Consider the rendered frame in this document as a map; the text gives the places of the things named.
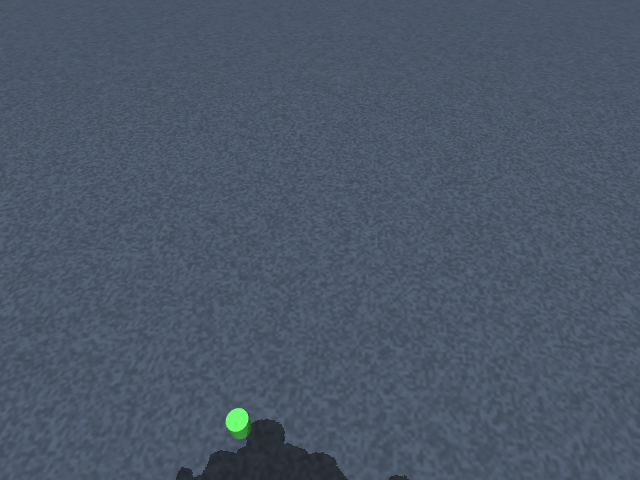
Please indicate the tin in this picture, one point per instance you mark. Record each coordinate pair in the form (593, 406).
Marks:
(238, 423)

